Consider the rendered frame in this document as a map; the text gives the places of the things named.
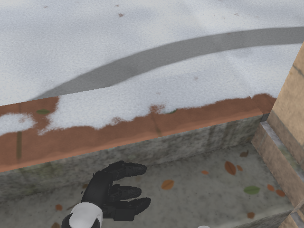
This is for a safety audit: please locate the left robot hand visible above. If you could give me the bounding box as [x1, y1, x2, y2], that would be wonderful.
[81, 161, 151, 221]

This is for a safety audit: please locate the left robot forearm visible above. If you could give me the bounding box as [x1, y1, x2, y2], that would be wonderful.
[61, 202, 103, 228]

